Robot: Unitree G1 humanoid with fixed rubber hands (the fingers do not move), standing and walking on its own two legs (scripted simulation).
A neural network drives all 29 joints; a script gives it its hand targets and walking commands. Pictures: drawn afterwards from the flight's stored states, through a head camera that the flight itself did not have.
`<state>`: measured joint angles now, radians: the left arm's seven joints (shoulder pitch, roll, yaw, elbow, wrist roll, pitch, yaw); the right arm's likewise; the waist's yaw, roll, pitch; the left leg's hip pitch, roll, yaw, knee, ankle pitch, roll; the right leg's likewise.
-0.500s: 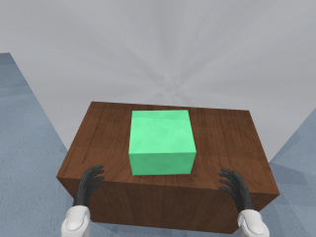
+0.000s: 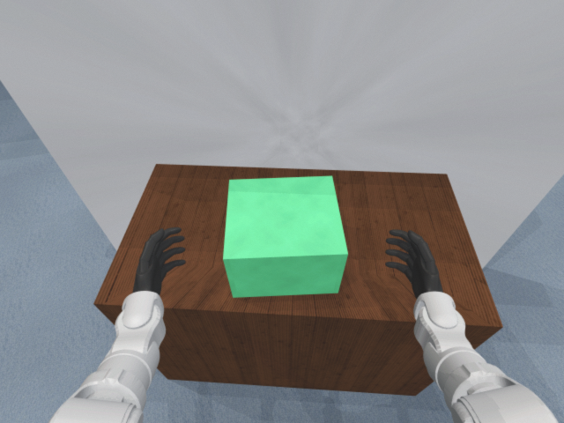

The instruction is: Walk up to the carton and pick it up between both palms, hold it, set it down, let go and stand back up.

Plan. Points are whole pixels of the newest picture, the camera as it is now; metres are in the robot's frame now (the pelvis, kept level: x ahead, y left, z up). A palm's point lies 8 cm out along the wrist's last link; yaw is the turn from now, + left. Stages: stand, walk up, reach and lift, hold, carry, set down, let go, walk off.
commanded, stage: reach and lift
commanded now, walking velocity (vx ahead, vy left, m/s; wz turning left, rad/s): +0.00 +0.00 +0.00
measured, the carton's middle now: (283, 235) +0.49 +0.01 -0.10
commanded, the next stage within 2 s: none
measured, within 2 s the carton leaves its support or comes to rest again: neither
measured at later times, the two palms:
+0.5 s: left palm (166, 230) +0.40 +0.20 +0.04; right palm (423, 230) +0.40 -0.22 +0.03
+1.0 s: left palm (163, 186) +0.46 +0.21 +0.08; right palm (415, 176) +0.47 -0.21 +0.09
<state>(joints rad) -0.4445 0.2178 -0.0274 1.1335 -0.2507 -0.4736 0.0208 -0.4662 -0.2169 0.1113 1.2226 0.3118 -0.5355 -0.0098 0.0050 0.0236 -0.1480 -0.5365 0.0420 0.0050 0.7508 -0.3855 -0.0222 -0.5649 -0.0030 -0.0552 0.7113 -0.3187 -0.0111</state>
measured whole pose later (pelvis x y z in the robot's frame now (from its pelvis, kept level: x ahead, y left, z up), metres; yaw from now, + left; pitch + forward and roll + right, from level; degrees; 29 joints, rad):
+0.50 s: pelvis -0.02 -0.01 -0.02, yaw +1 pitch +22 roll +0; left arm -0.91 0.27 -0.15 1.48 -0.39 -0.43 0.02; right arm -0.89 -0.28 0.20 1.42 0.44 -0.38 -0.01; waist -0.01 0.01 -0.28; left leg -0.87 0.04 -0.01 0.87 -0.38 -0.03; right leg -0.90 -0.01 -0.07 0.84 -0.32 -0.03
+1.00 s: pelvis -0.01 -0.01 -0.03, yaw +1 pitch +27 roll +0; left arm -1.21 0.33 -0.21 1.60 -0.42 -0.34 0.01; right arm -1.19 -0.32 0.22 1.50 0.49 -0.27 -0.01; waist 0.00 -0.01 -0.30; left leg -0.96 0.04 -0.01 0.84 -0.36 -0.04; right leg -0.99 -0.01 -0.07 0.82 -0.30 -0.03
